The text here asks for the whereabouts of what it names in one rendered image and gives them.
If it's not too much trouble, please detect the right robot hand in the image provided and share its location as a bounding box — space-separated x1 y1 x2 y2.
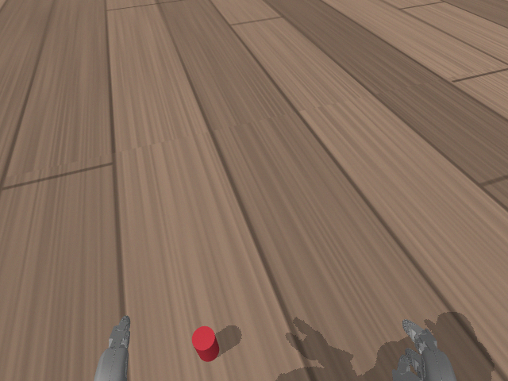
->
392 319 457 381

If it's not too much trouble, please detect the can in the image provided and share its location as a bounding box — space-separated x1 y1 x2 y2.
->
192 326 219 362

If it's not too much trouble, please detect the left robot hand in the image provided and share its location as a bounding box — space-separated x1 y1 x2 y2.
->
94 316 130 381

